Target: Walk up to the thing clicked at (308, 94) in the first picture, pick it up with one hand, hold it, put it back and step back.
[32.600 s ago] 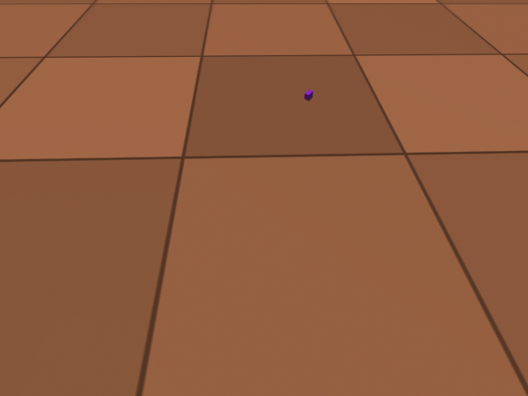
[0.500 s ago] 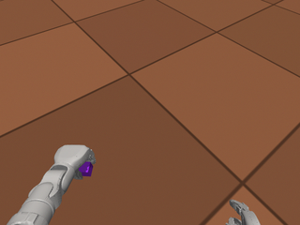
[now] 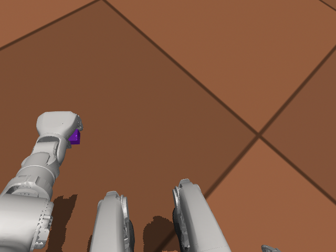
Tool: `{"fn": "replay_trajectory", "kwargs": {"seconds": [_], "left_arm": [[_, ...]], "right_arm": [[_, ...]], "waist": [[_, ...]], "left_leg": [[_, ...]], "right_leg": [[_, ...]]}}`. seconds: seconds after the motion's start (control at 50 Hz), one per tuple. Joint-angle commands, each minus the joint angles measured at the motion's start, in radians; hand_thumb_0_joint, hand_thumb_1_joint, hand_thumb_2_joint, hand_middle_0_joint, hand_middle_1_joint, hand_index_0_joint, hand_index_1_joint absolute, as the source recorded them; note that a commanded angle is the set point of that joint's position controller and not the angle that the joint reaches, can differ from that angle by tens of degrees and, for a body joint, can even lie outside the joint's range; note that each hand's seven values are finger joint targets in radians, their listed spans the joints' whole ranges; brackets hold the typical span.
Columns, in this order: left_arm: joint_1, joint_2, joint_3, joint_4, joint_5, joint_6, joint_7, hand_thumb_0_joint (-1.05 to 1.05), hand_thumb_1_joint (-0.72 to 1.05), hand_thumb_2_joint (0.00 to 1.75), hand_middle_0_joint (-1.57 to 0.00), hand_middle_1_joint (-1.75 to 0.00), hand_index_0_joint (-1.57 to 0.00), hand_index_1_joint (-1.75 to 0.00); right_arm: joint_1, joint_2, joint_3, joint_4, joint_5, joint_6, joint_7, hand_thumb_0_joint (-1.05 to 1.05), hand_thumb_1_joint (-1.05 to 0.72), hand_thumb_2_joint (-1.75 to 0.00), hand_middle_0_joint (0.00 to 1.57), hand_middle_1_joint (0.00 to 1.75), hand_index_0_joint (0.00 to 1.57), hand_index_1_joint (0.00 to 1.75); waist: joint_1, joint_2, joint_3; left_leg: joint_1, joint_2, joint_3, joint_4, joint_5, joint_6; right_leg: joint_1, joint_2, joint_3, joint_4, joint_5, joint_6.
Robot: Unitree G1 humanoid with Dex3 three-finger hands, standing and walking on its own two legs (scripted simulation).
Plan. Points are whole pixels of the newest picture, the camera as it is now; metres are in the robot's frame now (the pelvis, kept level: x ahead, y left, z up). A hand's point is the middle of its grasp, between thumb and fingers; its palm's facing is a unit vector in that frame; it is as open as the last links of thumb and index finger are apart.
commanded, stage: crouch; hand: left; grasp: from above
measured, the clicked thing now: (66, 137) +0.45 +0.22 -0.15
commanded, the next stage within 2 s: lower in 1.20 s
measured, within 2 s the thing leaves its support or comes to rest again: neither
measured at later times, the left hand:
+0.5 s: hand (79, 147) +0.46 +0.22 -0.29, palm faces -0.45 +0.01 -0.89, open 6.3 cm
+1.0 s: hand (85, 150) +0.47 +0.22 -0.36, palm faces -0.46 +0.01 -0.89, open 6.3 cm
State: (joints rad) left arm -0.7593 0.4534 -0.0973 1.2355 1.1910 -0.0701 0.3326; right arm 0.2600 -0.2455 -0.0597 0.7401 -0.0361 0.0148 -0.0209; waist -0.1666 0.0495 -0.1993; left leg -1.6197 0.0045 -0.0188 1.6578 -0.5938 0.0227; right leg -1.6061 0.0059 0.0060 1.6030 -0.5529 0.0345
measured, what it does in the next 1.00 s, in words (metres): lowers itself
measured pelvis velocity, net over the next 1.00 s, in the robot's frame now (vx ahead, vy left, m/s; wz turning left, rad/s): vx -0.01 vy -0.01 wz -0.05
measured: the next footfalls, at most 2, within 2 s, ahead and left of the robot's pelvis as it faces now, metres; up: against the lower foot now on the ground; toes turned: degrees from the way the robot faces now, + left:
none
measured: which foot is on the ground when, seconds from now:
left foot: down 0.00-1.00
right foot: down 0.00-1.00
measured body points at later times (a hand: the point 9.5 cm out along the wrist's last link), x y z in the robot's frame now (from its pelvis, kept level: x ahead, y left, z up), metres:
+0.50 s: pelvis +0.00 -0.01 -0.13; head +0.23 +0.03 +0.25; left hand +0.48 +0.22 -0.24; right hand +0.06 -0.29 -0.24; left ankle +0.07 +0.11 -0.52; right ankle +0.08 -0.14 -0.52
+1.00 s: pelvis -0.01 -0.01 -0.20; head +0.23 +0.03 +0.18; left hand +0.49 +0.21 -0.31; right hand +0.00 -0.29 -0.30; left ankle +0.07 +0.11 -0.52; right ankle +0.08 -0.14 -0.52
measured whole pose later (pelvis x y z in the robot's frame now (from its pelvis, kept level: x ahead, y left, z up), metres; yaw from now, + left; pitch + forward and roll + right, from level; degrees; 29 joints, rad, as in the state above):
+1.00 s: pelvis -0.01 -0.01 -0.20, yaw -3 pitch +36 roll -6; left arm -1.01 0.69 0.05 1.51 1.30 -0.21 0.41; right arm 0.19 -0.27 0.03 0.76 -0.14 -0.06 0.13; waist -0.27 0.01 -0.08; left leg -2.25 -0.01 -0.09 2.31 -0.69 0.00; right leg -2.22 0.01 -0.05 2.23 -0.64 0.03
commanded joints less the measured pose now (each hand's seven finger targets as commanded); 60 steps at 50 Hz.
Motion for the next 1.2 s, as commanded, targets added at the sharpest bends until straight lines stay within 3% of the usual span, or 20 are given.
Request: {"fn": "replay_trajectory", "kwargs": {"seconds": [0.0, 0.04, 0.16, 0.2, 0.3, 0.46, 0.48, 0.52, 0.56, 0.6, 0.64, 0.66, 0.76, 0.84, 0.86, 0.88, 0.94, 1.08, 1.1, 1.18], "left_arm": [[-0.374, 0.239, 0.058, -0.101, -0.016, -0.008, 0.025, 0.00, 0.93, 0.14, -1.27, -0.10, -1.30, -0.07], [-0.411, 0.238, 0.058, -0.079, -0.014, -0.021, 0.020, 0.00, 0.92, 0.14, -1.26, -0.09, -1.29, -0.06], [-0.490, 0.280, 0.083, -0.106, 0.011, -0.077, 0.040, 0.00, 0.92, 0.15, -1.26, -0.10, -1.29, -0.07], [-0.467, 0.324, 0.108, -0.068, 0.035, -0.083, 0.059, 0.00, 0.88, 0.12, -1.24, -0.07, -1.27, -0.04], [-0.513, 0.341, 0.129, -0.088, 0.062, -0.089, 0.094, 0.00, 0.87, 0.13, -1.24, -0.05, -1.26, -0.03], [-0.489, 0.342, 0.141, -0.019, 0.054, -0.082, 0.094, 0.00, 0.89, 0.18, -1.25, -0.10, -1.27, -0.08], [-0.496, 0.323, 0.128, -0.010, 0.053, -0.086, 0.090, 0.00, 0.89, 0.17, -1.25, -0.10, -1.27, -0.08], [-0.503, 0.366, 0.148, -0.015, 0.054, -0.093, 0.085, 0.00, 0.89, 0.16, -1.25, -0.10, -1.27, -0.08], [-0.453, 0.321, 0.129, 0.047, 0.053, -0.092, 0.076, 0.00, 0.89, 0.17, -1.24, -0.11, -1.27, -0.09], [-0.500, 0.391, 0.161, 0.002, 0.063, -0.105, 0.079, 0.00, 0.90, 0.15, -1.24, -0.10, -1.27, -0.07], [-0.485, 0.352, 0.137, 0.066, 0.070, -0.105, 0.077, 0.00, 0.90, 0.14, -1.25, -0.09, -1.27, -0.06], [-0.536, 0.376, 0.154, 0.000, 0.066, -0.117, 0.080, 0.00, 0.92, 0.14, -1.25, -0.10, -1.28, -0.07], [-0.560, 0.407, 0.166, 0.047, 0.091, -0.134, 0.095, 0.00, 0.88, 0.15, -1.23, -0.09, -1.26, -0.07], [-0.624, 0.467, 0.187, 0.063, 0.095, -0.145, 0.113, 0.00, 0.87, 0.10, -1.22, -0.08, -1.25, -0.05], [-0.571, 0.439, 0.170, 0.145, 0.100, -0.135, 0.116, 0.00, 0.85, 0.08, -1.21, -0.04, -1.24, -0.02], [-0.627, 0.462, 0.177, 0.079, 0.094, -0.146, 0.120, 0.00, 0.85, 0.06, -1.20, -0.05, -1.23, -0.02], [-0.620, 0.464, 0.164, 0.127, 0.092, -0.140, 0.127, 0.00, 0.81, 0.03, -1.18, -0.03, -1.21, -0.01], [-0.638, 0.515, 0.189, 0.118, 0.100, -0.136, 0.132, 0.00, 0.83, 0.03, -1.20, -0.02, -1.23, 0.00], [-0.600, 0.481, 0.171, 0.169, 0.102, -0.129, 0.129, 0.00, 0.84, 0.06, -1.22, -0.03, -1.24, -0.01], [-0.595, 0.483, 0.167, 0.173, 0.095, -0.124, 0.125, 0.00, 0.83, 0.07, -1.21, -0.02, -1.23, -0.01]], "right_arm": [[0.081, -0.194, -0.059, -0.084, -0.008, -0.042, -0.001, 0.00, -0.90, -0.90, 0.20, 0.30, 0.20, 0.30], [0.089, -0.205, -0.052, -0.072, -0.014, -0.051, 0.006, 0.00, -0.89, -0.90, 0.20, 0.30, 0.20, 0.30], [0.105, -0.216, -0.038, -0.056, -0.028, -0.074, 0.035, 0.00, -0.90, -0.90, 0.20, 0.30, 0.20, 0.30], [0.112, -0.220, -0.030, -0.047, -0.035, -0.079, 0.044, 0.00, -0.90, -0.90, 0.20, 0.30, 0.20, 0.30], [0.138, -0.220, -0.028, -0.030, -0.053, -0.081, 0.070, 0.00, -0.90, -0.90, 0.20, 0.30, 0.20, 0.30], [0.141, -0.219, -0.031, -0.027, -0.071, -0.082, 0.106, 0.00, -0.91, -0.90, 0.20, 0.30, 0.20, 0.30], [0.132, -0.219, -0.032, -0.026, -0.073, -0.081, 0.110, 0.00, -0.91, -0.90, 0.20, 0.30, 0.20, 0.30], [0.144, -0.222, -0.036, -0.017, -0.074, -0.076, 0.116, 0.00, -0.91, -0.90, 0.20, 0.30, 0.20, 0.30], [0.141, -0.225, -0.029, -0.025, -0.078, -0.075, 0.125, 0.00, -0.91, -0.90, 0.20, 0.30, 0.20, 0.30], [0.142, -0.237, -0.033, -0.016, -0.077, -0.070, 0.126, 0.00, -0.91, -0.90, 0.20, 0.30, 0.20, 0.30], [0.132, -0.230, -0.026, -0.027, -0.076, -0.067, 0.131, 0.00, -0.91, -0.90, 0.20, 0.30, 0.20, 0.30], [0.145, -0.236, -0.031, -0.014, -0.080, -0.067, 0.134, 0.00, -0.91, -0.90, 0.20, 0.30, 0.20, 0.30], [0.147, -0.251, -0.018, -0.010, -0.088, -0.069, 0.141, 0.00, -0.91, -0.90, 0.20, 0.30, 0.20, 0.30], [0.135, -0.257, -0.005, -0.010, -0.096, -0.074, 0.144, 0.00, -0.91, -0.90, 0.20, 0.30, 0.20, 0.30], [0.118, -0.257, 0.004, -0.014, -0.095, -0.076, 0.141, 0.00, -0.91, -0.90, 0.20, 0.30, 0.20, 0.30], [0.121, -0.250, 0.005, -0.009, -0.099, -0.078, 0.141, 0.00, -0.91, -0.90, 0.20, 0.30, 0.20, 0.30], [0.107, -0.253, 0.018, -0.010, -0.100, -0.082, 0.137, 0.00, -0.91, -0.90, 0.20, 0.30, 0.20, 0.30], [0.133, -0.275, 0.032, 0.005, -0.103, -0.084, 0.137, 0.00, -0.91, -0.90, 0.20, 0.30, 0.20, 0.30], [0.137, -0.272, 0.038, 0.001, -0.104, -0.084, 0.140, 0.00, -0.91, -0.90, 0.20, 0.30, 0.20, 0.30], [0.129, -0.275, 0.044, -0.003, -0.102, -0.084, 0.140, 0.00, -0.91, -0.90, 0.20, 0.30, 0.20, 0.30]], "waist": [[-0.010, 0.048, -0.526], [-0.034, 0.056, -0.515], [-0.054, 0.142, -0.574], [-0.039, 0.175, -0.617], [-0.050, 0.211, -0.701], [-0.070, 0.187, -0.658], [-0.076, 0.203, -0.642], [-0.071, 0.183, -0.637], [-0.079, 0.173, -0.603], [-0.071, 0.188, -0.616], [-0.080, 0.188, -0.585], [-0.088, 0.208, -0.589], [-0.095, 0.228, -0.591], [-0.106, 0.207, -0.557], [-0.097, 0.212, -0.540], [-0.108, 0.213, -0.550], [-0.106, 0.201, -0.552], [-0.107, 0.248, -0.579], [-0.119, 0.241, -0.548], [-0.117, 0.225, -0.505]], "left_leg": [[0.247, -0.025, -0.045, -0.160, -0.016, -0.002], [0.216, -0.021, -0.073, -0.122, -0.030, -0.006], [0.199, -0.023, -0.087, -0.024, -0.036, -0.015], [0.186, -0.028, -0.061, 0.023, 0.015, -0.015], [0.170, -0.032, -0.016, 0.135, 0.134, -0.006], [0.094, -0.026, -0.011, 0.240, 0.208, 0.002], [0.073, -0.027, -0.005, 0.251, 0.201, 0.003], [0.040, -0.026, -0.004, 0.273, 0.202, 0.006], [0.026, -0.025, -0.012, 0.280, 0.200, 0.002], [0.006, -0.024, -0.019, 0.287, 0.180, 0.001], [-0.012, -0.025, -0.019, 0.299, 0.152, -0.001], [-0.018, -0.024, -0.018, 0.308, 0.164, -0.001], [-0.022, -0.024, -0.025, 0.342, 0.146, -0.005], [-0.117, -0.030, -0.014, 0.365, 0.031, 0.007], [-0.119, -0.032, -0.013, 0.364, 0.011, 0.004], [-0.133, -0.032, -0.005, 0.379, -0.001, 0.009], [-0.175, -0.036, 0.002, 0.401, -0.021, 0.015], [-0.147, -0.030, -0.020, 0.426, 0.063, 0.004], [-0.164, -0.031, -0.019, 0.428, 0.057, 0.004], [-0.196, -0.032, -0.013, 0.438, 0.033, 0.008]], "right_leg": [[0.169, 0.016, -0.054, -0.109, -0.009, -0.078], [0.070, 0.009, -0.062, -0.057, -0.014, -0.075], [-0.074, -0.003, -0.074, 0.055, -0.016, -0.078], [-0.063, -0.004, -0.072, 0.087, 0.019, -0.078], [-0.062, 0.003, -0.075, 0.144, 0.117, -0.078], [-0.083, 0.007, -0.087, 0.222, 0.183, -0.070], [-0.086, 0.011, -0.085, 0.230, 0.186, -0.070], [-0.079, 0.015, -0.090, 0.248, 0.195, -0.069], [-0.113, 0.013, -0.096, 0.267, 0.180, -0.070], [-0.138, 0.019, -0.104, 0.292, 0.167, -0.074], [-0.166, 0.018, -0.105, 0.304, 0.139, -0.075], [-0.169, 0.019, -0.108, 0.315, 0.155, -0.075], [-0.223, 0.018, -0.118, 0.358, 0.137, -0.077], [-0.241, 0.023, -0.120, 0.363, 0.043, -0.075], [-0.264, 0.022, -0.119, 0.368, 0.022, -0.077], [-0.248, 0.029, -0.121, 0.368, 0.013, -0.076], [-0.245, 0.032, -0.120, 0.374, -0.004, -0.073], [-0.275, 0.029, -0.140, 0.437, 0.081, -0.077], [-0.274, 0.029, -0.142, 0.436, 0.077, -0.075], [-0.294, 0.030, -0.143, 0.435, 0.056, -0.074]]}}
